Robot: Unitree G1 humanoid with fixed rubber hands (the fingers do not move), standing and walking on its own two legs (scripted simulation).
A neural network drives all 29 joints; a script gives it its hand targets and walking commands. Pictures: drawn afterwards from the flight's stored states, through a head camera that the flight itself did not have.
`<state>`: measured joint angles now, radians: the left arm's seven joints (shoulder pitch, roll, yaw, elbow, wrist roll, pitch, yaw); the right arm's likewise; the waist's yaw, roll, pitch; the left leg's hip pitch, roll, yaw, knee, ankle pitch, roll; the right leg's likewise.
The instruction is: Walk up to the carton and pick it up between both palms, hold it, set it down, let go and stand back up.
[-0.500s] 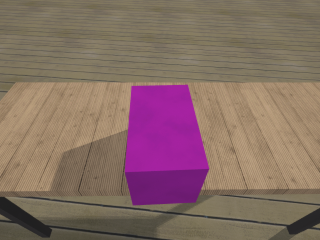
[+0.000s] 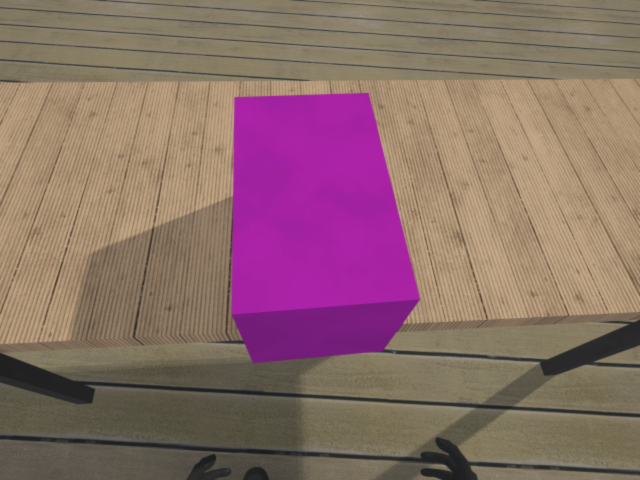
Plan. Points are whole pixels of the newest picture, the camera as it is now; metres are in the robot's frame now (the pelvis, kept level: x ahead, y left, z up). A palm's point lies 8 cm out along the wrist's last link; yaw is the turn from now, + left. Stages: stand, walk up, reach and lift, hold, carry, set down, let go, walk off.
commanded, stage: reach and lift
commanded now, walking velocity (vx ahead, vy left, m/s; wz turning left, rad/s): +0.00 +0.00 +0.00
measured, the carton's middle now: (310, 228) +0.44 +0.01 +0.01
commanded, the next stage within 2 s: none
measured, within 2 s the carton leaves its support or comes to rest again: neither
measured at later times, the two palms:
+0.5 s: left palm out of the picture +0.06 +0.18 -0.09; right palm out of the picture +0.09 -0.21 -0.09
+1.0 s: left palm out of the picture +0.13 +0.16 -0.05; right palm out of the picture +0.13 -0.21 -0.05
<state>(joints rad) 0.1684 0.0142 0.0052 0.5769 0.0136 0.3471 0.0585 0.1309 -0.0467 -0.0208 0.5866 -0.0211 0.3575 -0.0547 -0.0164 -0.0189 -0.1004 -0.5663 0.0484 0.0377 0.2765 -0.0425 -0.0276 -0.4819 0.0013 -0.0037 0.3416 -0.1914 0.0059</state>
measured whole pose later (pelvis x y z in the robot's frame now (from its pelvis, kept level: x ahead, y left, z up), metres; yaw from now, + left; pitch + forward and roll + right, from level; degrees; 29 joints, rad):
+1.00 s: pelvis -0.10 +0.02 -0.02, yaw -1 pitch -8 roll +1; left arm 0.04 -0.01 -0.06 0.42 -0.05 0.27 0.23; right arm -0.04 -0.22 -0.06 0.60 0.09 0.15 0.12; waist 0.00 0.00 0.07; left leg -0.30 0.01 0.04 0.57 -0.25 -0.01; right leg -0.23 -0.03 0.04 0.63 -0.28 0.00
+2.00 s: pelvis +0.03 +0.00 +0.00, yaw -1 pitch +6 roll +1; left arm 0.23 0.10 -0.16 0.24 -0.12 -0.19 0.18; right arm 0.14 -0.23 0.10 0.41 0.20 -0.27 0.04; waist 0.01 -0.02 -0.10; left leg -0.28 0.01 0.01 0.32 -0.16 -0.02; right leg -0.19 -0.01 0.02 0.36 -0.28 0.00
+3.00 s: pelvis -0.04 +0.00 +0.00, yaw +0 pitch +6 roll +0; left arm -0.75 0.13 0.06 0.55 -0.18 0.42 0.24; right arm -0.82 -0.26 -0.03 0.72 0.20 0.33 -0.09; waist 0.07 0.00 -0.03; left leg -0.39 0.03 -0.02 0.34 -0.06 -0.03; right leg -0.30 0.01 0.00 0.40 -0.21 0.00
